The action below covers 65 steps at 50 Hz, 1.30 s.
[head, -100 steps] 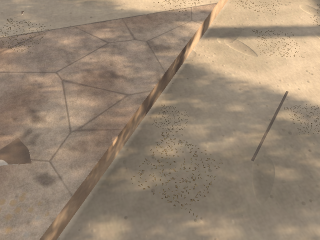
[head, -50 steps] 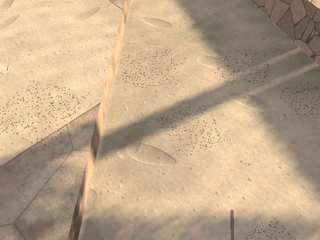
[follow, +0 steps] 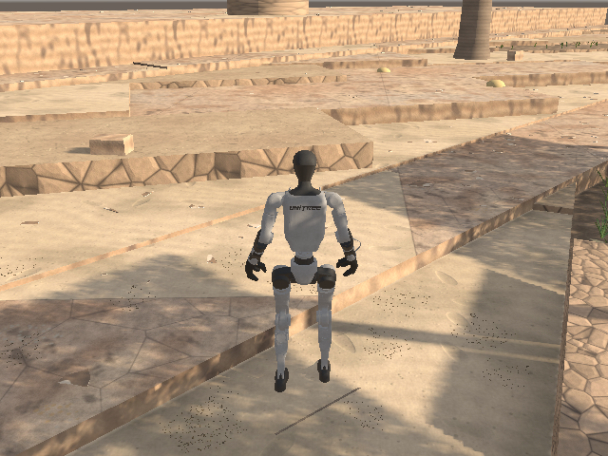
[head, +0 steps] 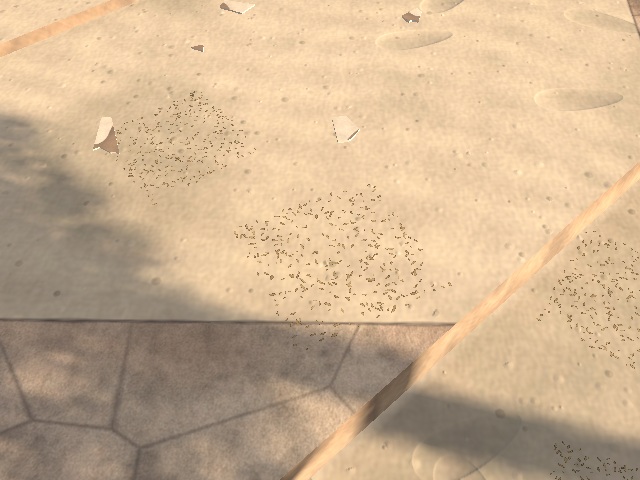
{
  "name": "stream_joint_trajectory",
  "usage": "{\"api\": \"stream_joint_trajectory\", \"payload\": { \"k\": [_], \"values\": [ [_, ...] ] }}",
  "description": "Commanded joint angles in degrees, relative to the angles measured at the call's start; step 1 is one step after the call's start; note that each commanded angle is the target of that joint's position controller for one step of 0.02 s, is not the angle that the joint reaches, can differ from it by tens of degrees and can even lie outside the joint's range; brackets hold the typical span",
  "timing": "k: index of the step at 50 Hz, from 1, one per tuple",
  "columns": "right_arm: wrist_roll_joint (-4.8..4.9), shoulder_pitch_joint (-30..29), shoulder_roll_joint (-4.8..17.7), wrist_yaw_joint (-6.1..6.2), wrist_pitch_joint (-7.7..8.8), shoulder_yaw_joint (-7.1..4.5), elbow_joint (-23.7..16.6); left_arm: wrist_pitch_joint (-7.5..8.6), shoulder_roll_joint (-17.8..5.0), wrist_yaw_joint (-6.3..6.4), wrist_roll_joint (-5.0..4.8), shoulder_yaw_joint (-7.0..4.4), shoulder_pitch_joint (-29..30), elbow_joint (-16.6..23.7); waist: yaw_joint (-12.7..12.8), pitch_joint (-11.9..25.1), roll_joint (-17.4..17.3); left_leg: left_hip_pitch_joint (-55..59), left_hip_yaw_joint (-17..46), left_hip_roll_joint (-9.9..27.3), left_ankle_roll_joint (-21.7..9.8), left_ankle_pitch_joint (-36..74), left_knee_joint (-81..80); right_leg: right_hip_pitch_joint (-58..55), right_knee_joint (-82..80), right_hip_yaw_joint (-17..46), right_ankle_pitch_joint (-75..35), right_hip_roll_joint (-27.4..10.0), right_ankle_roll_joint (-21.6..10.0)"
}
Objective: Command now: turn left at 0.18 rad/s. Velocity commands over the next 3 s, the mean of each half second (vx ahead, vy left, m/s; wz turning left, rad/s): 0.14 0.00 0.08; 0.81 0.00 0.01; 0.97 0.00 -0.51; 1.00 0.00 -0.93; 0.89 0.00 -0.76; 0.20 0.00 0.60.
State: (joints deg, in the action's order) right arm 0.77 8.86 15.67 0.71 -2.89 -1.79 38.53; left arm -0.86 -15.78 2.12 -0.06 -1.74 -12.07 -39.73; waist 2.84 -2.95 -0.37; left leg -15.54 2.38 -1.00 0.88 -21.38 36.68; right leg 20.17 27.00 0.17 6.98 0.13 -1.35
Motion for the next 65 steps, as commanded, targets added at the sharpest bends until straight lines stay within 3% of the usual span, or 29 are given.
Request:
{"api": "stream_joint_trajectory", "payload": {
  "k": [1, 2, 3, 5, 15, 17, 21, 26, 27, 28, 29, 30, 32, 39, 40, 42, 47, 49, 50, 51, 52, 53, 54, 55, 57, 58, 60, 63, 65],
  "values": [
    [-0.82, 5.85, 5.09, -0.37, 0.87, -1.71, -1.16, 0.48, -8.88, 0.09, -0.61, -2.33, -1.5, 1.72, -2.79, 6.32, 8.5, 7.92, -2.33, -0.84, -4.12, 7.29, -12.54, -1.14, -8.42, 12.86, 10.69, -10.02, -6.12],
    [-1.75, 6.11, 6.65, -0.21, 1.03, -1.78, -1.68, 0.98, -6.95, -0.25, 0.1, -1.73, -1.48, 1.82, -2.6, 6.75, 3.69, 11.32, 4.17, 4.96, -6.36, 8.26, -14.6, 3.14, -3.58, 9.68, 12.49, -7.75, -2.64],
    [-2.68, 4.74, 8.75, -0.3, 1.23, -2.28, -0.94, 1.82, -3.23, -0.58, 0.89, -1.01, -0.08, 3.52, -0.63, 6.24, -9.81, 3.96, 12.54, 11.92, -10.3, 3.76, -16.57, 3.07, 1.83, 0.18, 13.43, -0.59, 1.46],
    [-3.57, -2.01, 3.66, -0.46, 3.01, -0.56, -2.71, 2.26, -4.95, -0.79, 1.37, -1.75, 3.8, 3.14, -1.01, 1.99, -9.29, -5.9, 14.0, 12.67, -10.58, -3.22, -21.19, -3.81, 4.83, 2.45, 9.19, -1.33, 2.97],
    [-1.74, 4.47, 3.58, 0.16, 5.11, -0.17, 1.52, 2.6, -3.79, -0.95, 1.03, -1.82, 2.21, -1.72, -1.51, 0.51, -1.21, -5.83, 6.63, 4.98, -4.4, -1.11, -17.11, -10.27, -1.51, 4.27, -0.79, -2.71, 1.84],
    [-2.51, 7.28, 6.28, -0.38, 3.54, -1.24, 2.31, 1.33, -2.14, -3.02, 1.63, -1.34, -1.02, -3.53, -2.36, 2.31, -3.77, -1.72, 10.28, 5.43, -6.34, -15.14, -20.99, -7.44, 3.43, -0.5, 12.12, 1.24, 1.27],
    [-2.41, 11.61, 8.61, -1.3, 3.57, -2.91, 3.44, 1.55, -3.89, -4.65, 1.47, -2.12, 7.59, 0.9, -6.5, -7.89, -8.86, 3.75, 24.55, 17.54, -14.74, -27.23, -31.77, 13.05, 15.69, -2.03, 15.55, -1.52, -1.59],
    [-1.82, 4.94, 7.44, -1.6, 6.41, -3.58, 3.71, 4.23, -1.8, -4.32, 1.08, -2.1, -3.1, -3.0, 0.69, -1.58, -4.49, 1.97, 9.39, 10.81, -11.81, -5.36, -24.25, -10.06, -2.39, -5.47, 6.47, 1.17, -3.97],
    [-1.87, 3.87, 5.79, -1.31, 6.69, -3.19, 3.42, 4.7, -3.7, -3.56, 1.51, -3.05, -11.39, -6.12, 4.19, 2.11, -0.46, -5.12, 5.47, 7.58, -10.64, 2.92, -15.23, -24.08, -3.18, -4.06, 6.25, 2.01, -3.85],
    [-2.27, 1.21, 2.25, -1.11, 6.97, -1.97, 1.89, 5.3, -8.69, -2.6, 2.7, -4.23, -21.56, -7.87, 9.4, 6.49, 10.46, -14.25, -1.73, 2.05, -8.53, 5.96, 5.75, -34.19, -11.43, 12.52, 20.76, -10.0, -5.55],
    [-1.26, 1.56, 0.91, -1.26, 7.58, -1.61, -0.65, 5.31, -14.55, -2.78, 2.87, -5.49, -24.52, -8.41, 7.62, 6.15, 19.87, -29.1, -2.8, -4.29, -7.32, -6.02, 18.85, -37.36, -20.11, 38.49, 38.45, -20.27, -10.26],
    [-2.29, 1.62, 3.78, -1.09, 7.17, -2.14, 0.44, 4.89, -10.41, -3.05, 2.98, -4.49, -17.91, -7.35, 3.91, 1.34, 8.99, -32.7, 2.05, 0.06, -8.32, -2.63, 27.66, -31.89, -18.88, 37.7, 41.93, -20.38, -10.98],
    [-2.31, 3.22, 3.64, -2.35, 7.36, -2.03, 2.26, 5.28, -6.23, -3.44, 2.36, -3.19, -11.32, -5.57, -0.03, 0.28, 2.22, -31.17, 1.56, 4.38, -7.71, 6.17, 29.46, -25.43, -18.89, 26.75, 32.22, -15.93, -9.04],
    [-3.79, -5.93, 2.28, -3.29, 5.61, -0.73, -0.62, 7.43, -3.9, -2.99, 0.65, -1.58, -18.1, -10.43, -0.05, -3.71, 2.77, -39.84, -4.16, 7.35, -3.08, 13.96, 32.61, -22.5, -24.37, 12.2, 8.68, -10.38, -10.46],
    [-3.74, -8.03, 0.01, -2.79, 5.23, -0.22, -1.44, 7.51, -3.96, -2.77, 1.47, -1.33, -21.89, -12.07, 0.81, -3.0, 6.68, -48.62, -5.9, 6.34, -3.54, 8.52, 47.46, -28.57, -22.21, 14.64, 2.91, -12.22, -12.61],
    [-3.41, -12.1, 0.28, -1.58, 5.08, 0.19, -4.92, 7.8, -4.56, -2.39, 1.7, -1.21, -23.34, -13.25, -0.87, -4.86, 4.13, -63.5, -3.61, 7.72, -4.92, -0.86, 63.2, -32.42, -21.42, 14.78, 3.35, -15.26, -14.4],
    [-1.68, -30.05, -5.34, -0.92, 6.62, 4.79, -16.92, 7.84, -2.38, 0.2, 4.0, 0.02, -32.34, -20.21, 0.39, -9.91, 3.11, -89.32, -2.42, 7.55, -10.17, -26.76, 75.81, -42.18, -18.36, 10.02, -14.54, -17.13, -10.27],
    [-1.21, -29.21, -5.47, -2.07, 7.04, 6.36, -18.35, 6.66, -1.84, 0.83, 1.73, 0.61, -25.98, -19.93, -3.54, -7.27, -2.1, -60.67, -8.98, 6.17, -11.22, -19.03, 52.31, -25.81, -27.74, -0.83, -29.44, -12.33, -7.12],
    [-1.78, -18.77, -4.1, -3.37, 6.55, 6.28, -13.96, 6.27, -3.21, 0.16, -1.07, 1.0, -18.11, -15.57, -7.35, 1.37, -4.42, -27.78, -15.84, 1.14, -11.06, 1.04, 37.92, -10.51, -26.39, -4.66, -56.95, -8.12, -7.73],
    [-1.26, -9.11, -3.61, -3.14, 6.25, 5.0, -10.09, 6.85, -8.32, -0.8, -1.97, -0.05, -19.3, -13.84, -10.1, 9.67, 2.08, -3.05, -17.82, -3.21, -10.45, 3.88, 41.01, -2.16, -15.37, -3.03, -86.05, -11.76, -10.9],
    [-0.95, 5.85, 0.29, -1.82, 4.95, 2.6, -5.91, 7.68, -14.97, -1.5, -1.5, -2.4, -18.64, -14.2, -17.71, 18.51, 9.74, 10.27, -13.21, -5.68, -11.09, -1.04, 39.0, -4.71, 0.19, -1.13, -101.07, -14.82, -10.8],
    [-2.58, 18.04, 5.04, -0.74, 3.99, -0.23, -1.6, 7.89, -18.1, -1.78, -1.64, -4.64, -14.99, -13.74, -23.66, 24.37, 9.31, 16.97, -3.6, -4.04, -13.28, -8.72, 30.4, -6.24, 20.86, 1.23, -100.18, -13.25, -8.52],
    [-3.84, 22.94, 13.96, -0.51, 4.87, -3.06, 2.73, 8.77, -9.09, -3.12, -2.53, -3.25, -13.37, -11.4, -19.97, 25.71, -9.27, 22.08, 28.15, 9.58, -18.07, -15.44, 10.36, 4.63, 50.29, 4.7, -36.24, 0.96, -5.35],
    [-2.56, 19.6, 15.01, -0.24, 4.71, -3.58, 3.33, 10.47, -4.29, -4.82, -0.8, -2.93, -15.61, -8.88, -14.75, 29.99, -17.76, 23.78, 58.03, 20.41, -15.84, -5.72, -12.76, 12.86, 71.99, 10.6, 1.8, 8.52, -4.5],
    [-0.92, 8.02, 7.87, -1.05, 6.37, -2.94, 6.64, 9.39, 0.69, -4.98, 0.59, -1.78, -11.91, -6.07, -5.71, 13.5, -0.19, 7.07, 50.16, 19.76, -11.87, -16.76, -13.58, 18.68, 74.18, 8.58, -3.7, 1.43, -5.37],
    [-2.31, 7.06, 2.05, -0.99, 7.02, -1.84, 9.26, 8.08, 3.37, -4.55, 1.51, -1.15, -8.41, -4.77, -3.83, 5.66, 5.77, -2.95, 40.65, 19.05, -10.42, -18.51, -11.62, 20.31, 72.12, 7.93, -3.04, -1.27, -6.27],
    [-4.56, 7.84, -6.61, -1.12, 8.26, 0.48, 12.88, 5.42, 5.94, -4.69, 1.2, -0.25, -3.21, -1.29, -1.64, 0.05, 3.39, -13.55, 23.83, 17.6, -8.02, -14.78, -10.39, 22.93, 69.65, 8.35, -0.96, -3.61, -7.49],
    [-3.53, 8.69, -5.9, -1.66, 10.66, 0.34, 16.54, 3.06, 7.28, -4.0, -0.29, 0.49, 1.75, 2.29, 1.17, -3.9, -3.75, -13.62, 5.4, 13.04, -3.97, -1.65, -19.12, 28.8, 63.54, 6.85, 2.75, -2.12, -7.71],
    [-2.38, 8.8, -3.43, -2.16, 11.38, -0.23, 15.16, 2.53, 3.26, -3.75, 0.53, 0.44, 7.51, 5.56, 0.94, -6.13, -2.46, -14.28, -5.92, 9.47, -1.2, 14.45, -28.15, 24.11, 47.87, 0.8, -1.21, -1.13, -7.27]
  ]
}}
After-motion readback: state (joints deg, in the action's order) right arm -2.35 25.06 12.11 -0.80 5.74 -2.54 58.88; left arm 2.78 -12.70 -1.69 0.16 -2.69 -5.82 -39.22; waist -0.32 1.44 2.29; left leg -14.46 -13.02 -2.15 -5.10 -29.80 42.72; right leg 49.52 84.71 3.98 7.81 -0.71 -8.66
